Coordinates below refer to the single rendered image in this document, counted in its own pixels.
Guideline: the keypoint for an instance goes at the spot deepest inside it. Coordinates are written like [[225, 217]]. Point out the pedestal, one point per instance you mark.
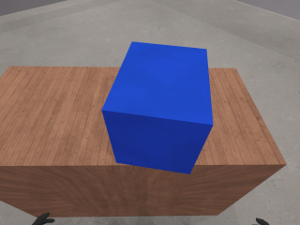
[[56, 155]]

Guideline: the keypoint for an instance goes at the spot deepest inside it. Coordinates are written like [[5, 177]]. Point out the robot left hand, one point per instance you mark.
[[41, 220]]

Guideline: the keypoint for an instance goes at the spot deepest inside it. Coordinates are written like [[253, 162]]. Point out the carton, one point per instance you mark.
[[158, 113]]

